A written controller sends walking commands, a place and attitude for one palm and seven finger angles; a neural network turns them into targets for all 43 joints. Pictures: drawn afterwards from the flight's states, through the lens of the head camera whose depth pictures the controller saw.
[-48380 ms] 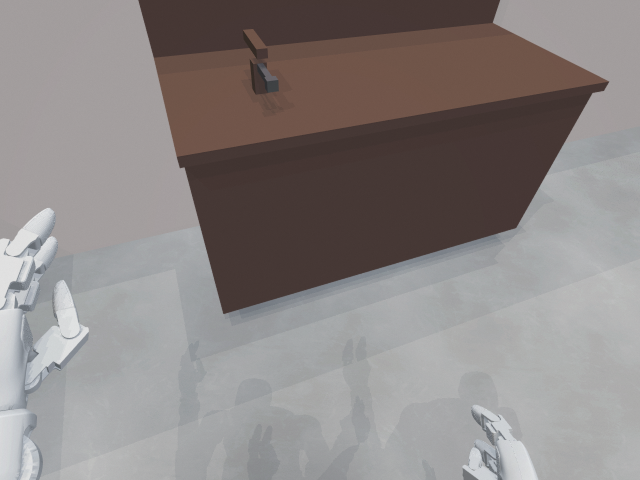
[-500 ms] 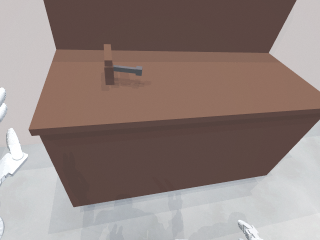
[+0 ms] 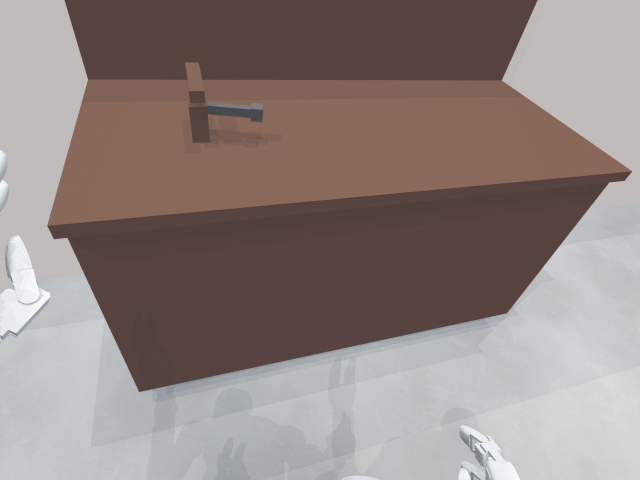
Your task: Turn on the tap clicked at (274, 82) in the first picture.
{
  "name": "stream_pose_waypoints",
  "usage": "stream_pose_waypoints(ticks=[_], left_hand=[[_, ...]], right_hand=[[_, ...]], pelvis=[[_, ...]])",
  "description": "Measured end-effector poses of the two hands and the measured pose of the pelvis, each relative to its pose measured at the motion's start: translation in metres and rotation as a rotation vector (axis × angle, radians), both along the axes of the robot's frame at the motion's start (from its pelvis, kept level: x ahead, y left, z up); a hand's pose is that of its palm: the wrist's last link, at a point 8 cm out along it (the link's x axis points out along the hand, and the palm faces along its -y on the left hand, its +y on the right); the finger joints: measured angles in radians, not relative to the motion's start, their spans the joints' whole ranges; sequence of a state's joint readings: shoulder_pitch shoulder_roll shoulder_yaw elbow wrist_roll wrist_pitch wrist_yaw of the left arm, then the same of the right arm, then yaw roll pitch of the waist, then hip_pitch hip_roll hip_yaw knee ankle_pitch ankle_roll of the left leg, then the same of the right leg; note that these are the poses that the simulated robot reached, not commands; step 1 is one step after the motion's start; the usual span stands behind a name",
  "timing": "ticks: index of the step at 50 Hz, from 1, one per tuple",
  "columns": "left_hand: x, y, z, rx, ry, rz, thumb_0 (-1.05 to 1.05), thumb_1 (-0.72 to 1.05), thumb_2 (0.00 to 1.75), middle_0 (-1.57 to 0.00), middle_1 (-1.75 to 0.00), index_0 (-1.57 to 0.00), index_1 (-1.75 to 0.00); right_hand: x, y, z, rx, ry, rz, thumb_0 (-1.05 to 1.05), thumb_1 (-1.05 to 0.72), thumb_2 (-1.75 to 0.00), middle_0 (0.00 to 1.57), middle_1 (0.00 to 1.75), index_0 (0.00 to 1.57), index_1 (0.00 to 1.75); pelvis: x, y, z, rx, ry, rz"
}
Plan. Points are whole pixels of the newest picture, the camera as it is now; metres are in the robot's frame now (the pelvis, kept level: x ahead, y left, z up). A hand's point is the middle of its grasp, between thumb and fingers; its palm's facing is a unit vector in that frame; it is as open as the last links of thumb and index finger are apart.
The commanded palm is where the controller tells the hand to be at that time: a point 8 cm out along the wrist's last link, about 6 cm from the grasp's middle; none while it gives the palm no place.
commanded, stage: stop stepping back and stand still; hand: left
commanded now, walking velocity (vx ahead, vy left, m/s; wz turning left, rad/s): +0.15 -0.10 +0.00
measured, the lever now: (256, 112) +0.80 +0.16 +0.09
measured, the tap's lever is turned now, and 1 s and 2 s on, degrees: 76 76 76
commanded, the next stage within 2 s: stand and check the lever's angle in 0.14 s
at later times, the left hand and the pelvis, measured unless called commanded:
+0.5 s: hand (104, 309) +0.21 +0.21 +0.19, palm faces +0.44 -0.82 -0.36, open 7.4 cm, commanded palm +0.16 +0.25 +0.20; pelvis +0.01 -0.04 +0.01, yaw +2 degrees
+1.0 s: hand (103, 290) +0.23 +0.22 +0.19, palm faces +0.44 -0.83 -0.34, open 7.4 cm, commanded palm +0.18 +0.26 +0.20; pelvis +0.03 -0.03 +0.03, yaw +3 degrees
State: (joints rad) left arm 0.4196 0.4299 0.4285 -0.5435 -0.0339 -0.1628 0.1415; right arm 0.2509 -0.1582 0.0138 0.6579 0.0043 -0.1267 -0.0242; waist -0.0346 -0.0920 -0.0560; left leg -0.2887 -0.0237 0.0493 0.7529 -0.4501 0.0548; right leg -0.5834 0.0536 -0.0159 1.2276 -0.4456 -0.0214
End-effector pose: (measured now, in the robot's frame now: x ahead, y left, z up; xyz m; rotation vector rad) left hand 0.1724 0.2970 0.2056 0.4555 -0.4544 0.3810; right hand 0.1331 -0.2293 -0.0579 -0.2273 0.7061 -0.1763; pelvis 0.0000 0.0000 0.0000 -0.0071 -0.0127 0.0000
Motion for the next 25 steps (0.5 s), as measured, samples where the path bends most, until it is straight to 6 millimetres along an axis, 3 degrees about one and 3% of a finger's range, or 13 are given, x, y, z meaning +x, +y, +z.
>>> stream_pose_waypoints(ticks=[5, 10, 15, 21, 25], left_hand=[[0.002, -0.011, 0.005, -0.051, 0.058, -0.003, 0.02, 0.89, 0.90, -0.21, -0.30, -0.21, -0.30], [0.000, -0.030, -0.005, -0.003, 0.193, -0.009, 0.02, 0.89, 0.90, -0.21, -0.30, -0.21, -0.30], [-0.004, -0.045, -0.010, -0.010, 0.202, -0.002, 0.02, 0.89, 0.90, -0.21, -0.30, -0.21, -0.30], [-0.012, -0.051, -0.003, -0.039, 0.139, 0.013, 0.02, 0.89, 0.90, -0.22, -0.30, -0.21, -0.31], [-0.006, -0.052, 0.000, -0.041, 0.149, 0.059, 0.02, 0.89, 0.90, -0.21, -0.30, -0.21, -0.30]], right_hand=[[-0.019, 0.006, -0.006, 0.058, 0.086, 0.011, 0.01, -0.90, -0.90, 0.20, 0.30, 0.20, 0.30], [-0.023, -0.004, -0.018, 0.090, 0.105, -0.005, 0.01, -0.90, -0.90, 0.21, 0.30, 0.21, 0.30], [-0.012, -0.025, -0.027, 0.068, 0.136, 0.013, 0.02, -0.90, -0.90, 0.21, 0.30, 0.21, 0.30], [0.014, -0.048, -0.005, -0.016, 0.053, 0.012, 0.02, -0.90, -0.90, 0.21, 0.30, 0.20, 0.30], [0.036, -0.051, 0.005, -0.007, -0.018, 0.010, 0.02, -0.90, -0.90, 0.20, 0.30, 0.20, 0.30]], pelvis=[[-0.002, -0.004, 0.015, -0.030, 0.006, 0.029], [0.000, -0.017, 0.013, -0.021, 0.003, 0.009], [-0.003, -0.031, 0.009, -0.042, -0.016, 0.041], [0.002, -0.036, 0.009, -0.010, -0.006, 0.035], [0.011, -0.041, 0.014, 0.020, -0.014, 0.039]])
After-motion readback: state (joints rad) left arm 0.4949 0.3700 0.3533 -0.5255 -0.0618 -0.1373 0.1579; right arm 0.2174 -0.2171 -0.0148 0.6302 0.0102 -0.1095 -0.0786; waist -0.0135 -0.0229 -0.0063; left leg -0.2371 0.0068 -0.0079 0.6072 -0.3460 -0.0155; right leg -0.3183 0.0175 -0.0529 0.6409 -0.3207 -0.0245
